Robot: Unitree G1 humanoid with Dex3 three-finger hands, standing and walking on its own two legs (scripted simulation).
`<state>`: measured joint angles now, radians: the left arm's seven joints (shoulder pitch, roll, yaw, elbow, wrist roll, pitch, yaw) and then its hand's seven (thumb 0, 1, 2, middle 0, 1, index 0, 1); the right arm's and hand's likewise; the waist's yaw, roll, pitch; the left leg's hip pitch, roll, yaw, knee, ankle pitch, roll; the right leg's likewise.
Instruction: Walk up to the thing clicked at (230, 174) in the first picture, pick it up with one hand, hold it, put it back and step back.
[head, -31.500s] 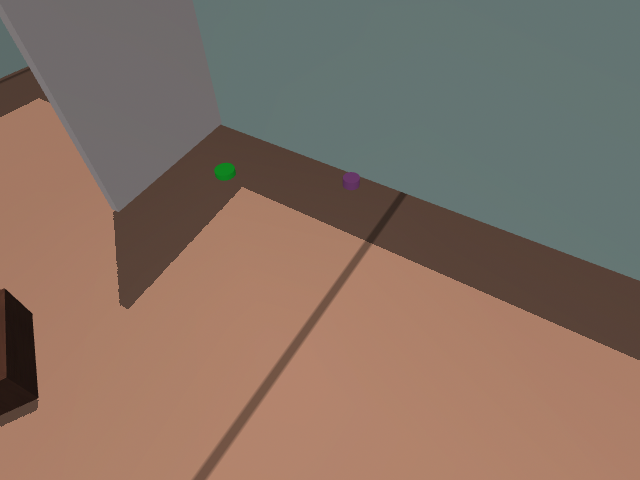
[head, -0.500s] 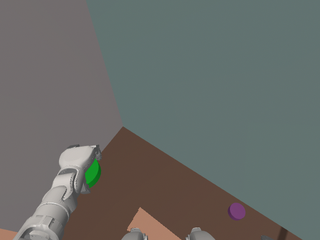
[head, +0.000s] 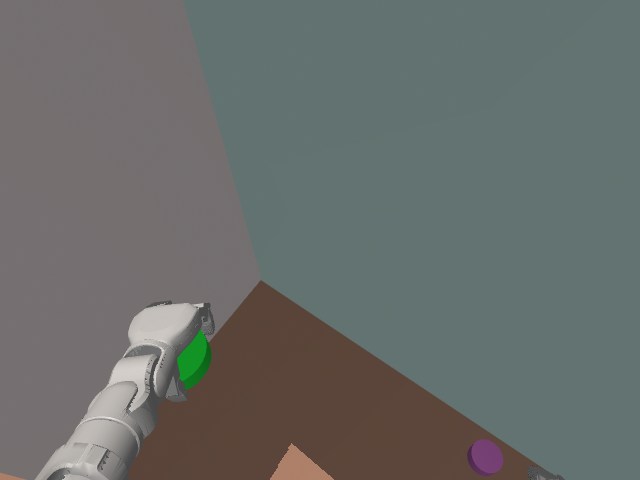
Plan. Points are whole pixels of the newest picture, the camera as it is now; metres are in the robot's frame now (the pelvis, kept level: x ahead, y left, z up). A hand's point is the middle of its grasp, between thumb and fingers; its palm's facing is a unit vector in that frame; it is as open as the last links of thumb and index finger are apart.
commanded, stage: hold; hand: left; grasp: from above
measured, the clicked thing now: (175, 356) +0.32 +0.24 -0.09
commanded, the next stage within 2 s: crouch in 1.64 s
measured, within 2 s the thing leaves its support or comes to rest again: neither
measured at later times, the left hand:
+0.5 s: hand (168, 360) +0.30 +0.22 -0.03, palm faces -0.45 -0.05 -0.89, open 11.1 cm
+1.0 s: hand (168, 365) +0.28 +0.21 -0.01, palm faces -0.43 -0.05 -0.90, open 11.1 cm
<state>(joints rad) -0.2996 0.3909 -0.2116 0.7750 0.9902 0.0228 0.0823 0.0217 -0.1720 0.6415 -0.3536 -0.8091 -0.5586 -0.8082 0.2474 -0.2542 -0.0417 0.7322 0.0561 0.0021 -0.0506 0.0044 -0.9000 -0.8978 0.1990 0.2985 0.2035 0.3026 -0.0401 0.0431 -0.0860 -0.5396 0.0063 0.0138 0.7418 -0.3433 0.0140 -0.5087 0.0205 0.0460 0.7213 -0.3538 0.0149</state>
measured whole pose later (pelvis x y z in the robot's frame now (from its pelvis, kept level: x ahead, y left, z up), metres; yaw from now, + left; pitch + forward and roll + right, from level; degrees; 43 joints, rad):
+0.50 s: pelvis +0.00 +0.00 +0.01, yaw +0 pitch +4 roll +0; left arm -0.25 0.40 -0.22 0.67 0.99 0.02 0.00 0.02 -0.18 0.65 -0.35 -0.82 -0.56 -0.82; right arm 0.23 -0.25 -0.03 0.70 0.07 0.03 -0.05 0.01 -0.90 -0.90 0.20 0.30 0.20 0.30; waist -0.01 0.05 -0.06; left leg -0.41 0.00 0.02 0.63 -0.29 0.02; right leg -0.39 0.01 0.06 0.62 -0.31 0.02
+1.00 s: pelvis -0.01 -0.01 +0.02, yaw +0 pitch +2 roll +0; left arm -0.21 0.40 -0.22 0.58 0.98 0.01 -0.03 0.03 -0.19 0.66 -0.34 -0.84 -0.55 -0.84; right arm 0.19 -0.26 -0.02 0.69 0.08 0.03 -0.06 0.01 -0.91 -0.90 0.20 0.30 0.20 0.30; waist 0.00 0.06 -0.02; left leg -0.34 0.00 0.02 0.55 -0.25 0.01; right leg -0.33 0.01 0.06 0.56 -0.27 0.01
